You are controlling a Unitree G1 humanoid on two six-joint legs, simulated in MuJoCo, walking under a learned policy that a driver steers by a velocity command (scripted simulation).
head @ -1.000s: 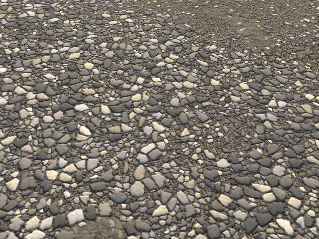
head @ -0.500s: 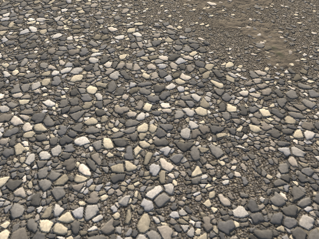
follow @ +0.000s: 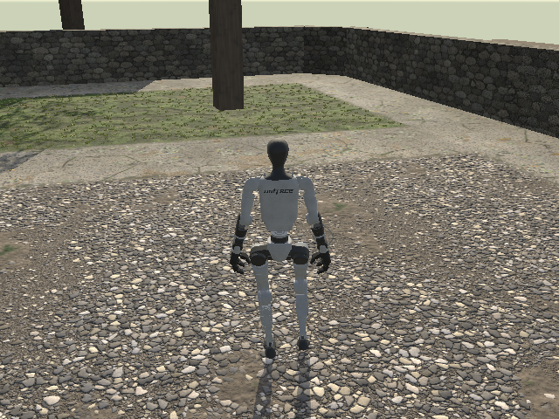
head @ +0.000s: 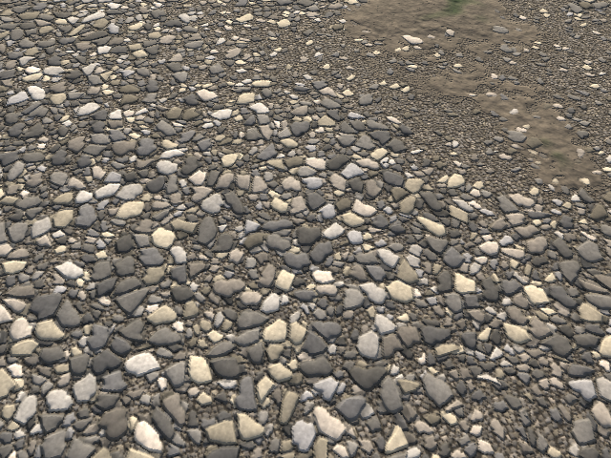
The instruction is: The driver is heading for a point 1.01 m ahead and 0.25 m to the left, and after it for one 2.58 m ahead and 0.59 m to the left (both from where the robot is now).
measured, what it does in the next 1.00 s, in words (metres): walks ahead, turning left: right foot, then left foot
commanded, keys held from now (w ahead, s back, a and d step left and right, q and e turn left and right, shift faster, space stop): w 0.32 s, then w+q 0.68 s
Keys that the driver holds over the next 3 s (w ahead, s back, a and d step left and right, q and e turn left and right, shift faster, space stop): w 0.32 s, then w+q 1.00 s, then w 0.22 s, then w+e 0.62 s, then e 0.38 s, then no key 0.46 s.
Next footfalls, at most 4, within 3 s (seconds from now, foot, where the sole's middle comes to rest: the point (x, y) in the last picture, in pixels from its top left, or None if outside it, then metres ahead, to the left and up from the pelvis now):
0.36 right None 0.37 -0.12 -0.78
0.92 left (279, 401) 0.61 0.08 -0.78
1.48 right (275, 267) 0.98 0.10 -0.78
1.98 left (170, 242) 1.06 0.39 -0.78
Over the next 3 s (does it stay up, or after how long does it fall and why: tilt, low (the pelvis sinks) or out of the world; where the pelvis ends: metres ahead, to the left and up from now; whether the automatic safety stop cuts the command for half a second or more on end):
stays up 1.23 0.34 0.00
